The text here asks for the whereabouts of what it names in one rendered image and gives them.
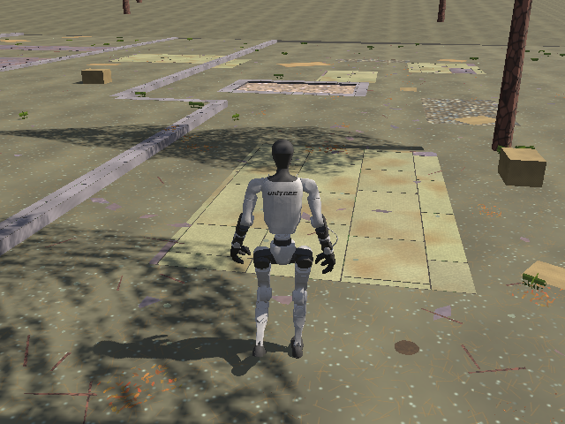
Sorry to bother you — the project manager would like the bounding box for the robot right upper arm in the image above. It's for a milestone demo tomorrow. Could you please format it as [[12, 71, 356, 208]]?
[[301, 178, 324, 228]]

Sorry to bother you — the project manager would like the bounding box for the right robot hand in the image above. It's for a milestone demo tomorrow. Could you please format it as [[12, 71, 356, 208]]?
[[315, 252, 335, 274]]

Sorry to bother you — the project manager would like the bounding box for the robot left upper arm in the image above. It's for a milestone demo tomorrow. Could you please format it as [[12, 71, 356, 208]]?
[[240, 178, 264, 227]]

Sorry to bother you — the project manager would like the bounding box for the robot left foot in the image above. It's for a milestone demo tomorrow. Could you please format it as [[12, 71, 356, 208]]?
[[252, 343, 267, 357]]

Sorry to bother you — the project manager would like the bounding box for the left robot hand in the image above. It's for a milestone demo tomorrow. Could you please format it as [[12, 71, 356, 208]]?
[[230, 246, 251, 264]]

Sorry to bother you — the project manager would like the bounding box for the robot left forearm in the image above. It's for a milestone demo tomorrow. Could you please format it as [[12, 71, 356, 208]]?
[[231, 213, 249, 248]]

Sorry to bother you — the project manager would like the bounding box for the robot right forearm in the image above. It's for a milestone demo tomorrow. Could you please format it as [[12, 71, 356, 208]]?
[[315, 214, 334, 255]]

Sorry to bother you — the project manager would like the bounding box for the robot right thigh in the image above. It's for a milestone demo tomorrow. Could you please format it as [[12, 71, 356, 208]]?
[[292, 246, 313, 306]]

